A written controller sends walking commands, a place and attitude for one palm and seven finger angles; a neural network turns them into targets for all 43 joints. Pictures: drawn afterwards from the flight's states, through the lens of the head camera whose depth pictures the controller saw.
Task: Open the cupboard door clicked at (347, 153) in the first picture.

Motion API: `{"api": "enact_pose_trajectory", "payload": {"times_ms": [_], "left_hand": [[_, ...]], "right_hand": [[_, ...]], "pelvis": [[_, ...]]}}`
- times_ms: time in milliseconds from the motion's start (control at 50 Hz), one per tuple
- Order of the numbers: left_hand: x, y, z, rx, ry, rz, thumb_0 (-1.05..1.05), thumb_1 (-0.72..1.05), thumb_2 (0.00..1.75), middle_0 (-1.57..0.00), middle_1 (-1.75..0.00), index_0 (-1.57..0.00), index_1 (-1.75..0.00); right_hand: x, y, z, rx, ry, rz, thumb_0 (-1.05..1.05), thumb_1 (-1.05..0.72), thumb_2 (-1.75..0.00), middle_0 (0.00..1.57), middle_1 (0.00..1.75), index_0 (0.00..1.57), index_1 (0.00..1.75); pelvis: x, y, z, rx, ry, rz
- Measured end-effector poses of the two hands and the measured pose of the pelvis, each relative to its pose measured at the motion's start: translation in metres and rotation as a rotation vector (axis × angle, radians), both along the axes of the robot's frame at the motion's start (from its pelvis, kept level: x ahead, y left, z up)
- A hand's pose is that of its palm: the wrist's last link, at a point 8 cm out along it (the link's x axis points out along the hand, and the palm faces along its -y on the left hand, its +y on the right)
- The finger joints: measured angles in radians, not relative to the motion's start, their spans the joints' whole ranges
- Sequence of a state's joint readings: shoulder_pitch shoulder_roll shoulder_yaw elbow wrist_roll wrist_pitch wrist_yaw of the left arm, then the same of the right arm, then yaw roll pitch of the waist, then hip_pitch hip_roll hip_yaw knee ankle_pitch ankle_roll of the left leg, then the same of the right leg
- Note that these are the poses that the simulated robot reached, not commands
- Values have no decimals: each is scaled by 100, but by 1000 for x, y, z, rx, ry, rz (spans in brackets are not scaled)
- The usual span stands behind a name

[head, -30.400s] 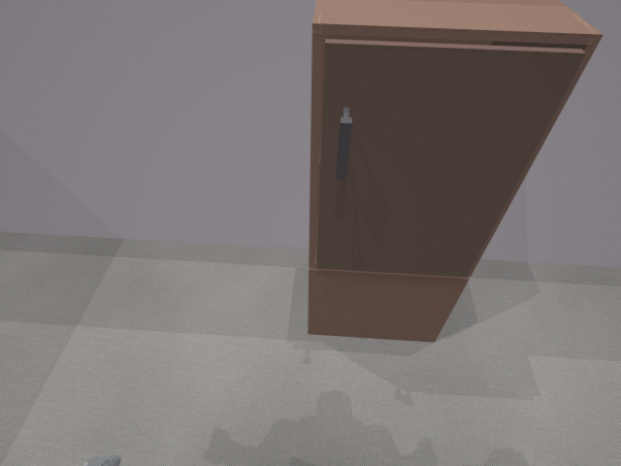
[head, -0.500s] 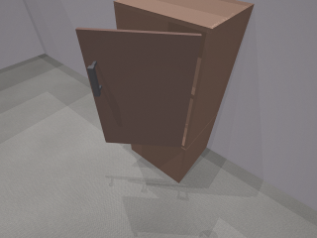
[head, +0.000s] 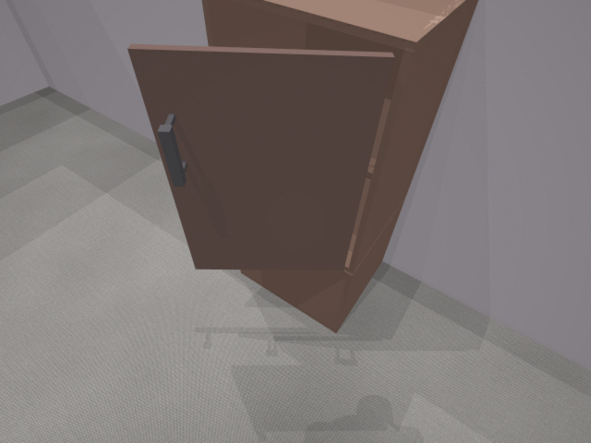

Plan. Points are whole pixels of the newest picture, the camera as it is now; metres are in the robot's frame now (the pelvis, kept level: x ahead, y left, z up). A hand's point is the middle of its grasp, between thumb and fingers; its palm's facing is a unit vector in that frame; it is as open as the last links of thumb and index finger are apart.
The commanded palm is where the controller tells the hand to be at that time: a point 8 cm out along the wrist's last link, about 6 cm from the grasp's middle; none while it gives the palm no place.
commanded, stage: come to a stop and stand still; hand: left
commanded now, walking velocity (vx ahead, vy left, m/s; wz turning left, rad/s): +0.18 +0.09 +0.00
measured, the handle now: (175, 150) +0.58 +0.24 +0.07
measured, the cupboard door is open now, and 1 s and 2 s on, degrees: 35 35 35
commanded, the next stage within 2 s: look again from close up in 1.06 s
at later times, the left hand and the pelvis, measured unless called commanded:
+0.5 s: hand out of the picture +0.07 +0.22 -0.19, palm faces +0.04 -0.99 -0.16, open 7.3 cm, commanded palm none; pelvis +0.05 +0.05 +0.00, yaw +0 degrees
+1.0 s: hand out of the picture +0.00 +0.18 -0.18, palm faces +0.01 -0.99 -0.17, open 7.3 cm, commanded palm none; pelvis +0.01 +0.02 -0.01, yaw -2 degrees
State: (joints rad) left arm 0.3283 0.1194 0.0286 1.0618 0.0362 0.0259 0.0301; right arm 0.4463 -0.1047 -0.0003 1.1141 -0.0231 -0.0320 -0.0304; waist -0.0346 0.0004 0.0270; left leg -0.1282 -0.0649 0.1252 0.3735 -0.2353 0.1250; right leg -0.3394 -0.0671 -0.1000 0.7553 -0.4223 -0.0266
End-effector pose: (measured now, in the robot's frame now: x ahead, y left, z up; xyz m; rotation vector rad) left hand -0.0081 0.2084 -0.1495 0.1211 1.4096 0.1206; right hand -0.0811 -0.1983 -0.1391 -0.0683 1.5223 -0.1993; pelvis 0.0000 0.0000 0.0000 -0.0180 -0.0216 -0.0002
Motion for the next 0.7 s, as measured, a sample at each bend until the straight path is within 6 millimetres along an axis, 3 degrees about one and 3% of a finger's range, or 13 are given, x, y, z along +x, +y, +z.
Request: {"api": "enact_pose_trajectory", "payload": {"times_ms": [100,160,300,420,540,700], "left_hand": [[44,15,1,37,-91,-2,4,96,90,-20,-30,-20,-30],[61,20,-5,46,-153,27,3,94,90,-19,-30,-20,-30],[63,39,-23,5,-89,61,1,93,90,-20,-30,-20,-30],[69,54,-16,-7,-30,40,1,92,90,-20,-30,-20,-30],[79,69,-6,11,-48,18,1,92,90,-20,-30,-20,-30],[83,72,1,35,-105,-3,1,92,90,-19,-30,-20,-30]], "right_hand": [[19,9,-10,25,-3,-6,1,-90,-90,20,30,20,30],[40,9,-21,29,-3,20,1,-90,-90,20,30,20,30],[127,11,-16,-59,-160,70,1,-91,-90,20,30,20,30],[168,17,4,-122,-238,95,2,-93,-90,20,30,20,30],[175,19,14,-138,-260,94,1,-92,-90,20,30,20,30],[139,12,11,-122,-228,69,1,-91,-90,20,30,20,30]], "pelvis": [[19,3,-6,8,-4,-2],[28,7,-15,-5,-9,14],[48,34,-20,-25,-19,16],[57,51,-8,-11,-9,-2],[47,55,0,-29,-1,-6],[24,47,0,-22,-1,-13]]}}
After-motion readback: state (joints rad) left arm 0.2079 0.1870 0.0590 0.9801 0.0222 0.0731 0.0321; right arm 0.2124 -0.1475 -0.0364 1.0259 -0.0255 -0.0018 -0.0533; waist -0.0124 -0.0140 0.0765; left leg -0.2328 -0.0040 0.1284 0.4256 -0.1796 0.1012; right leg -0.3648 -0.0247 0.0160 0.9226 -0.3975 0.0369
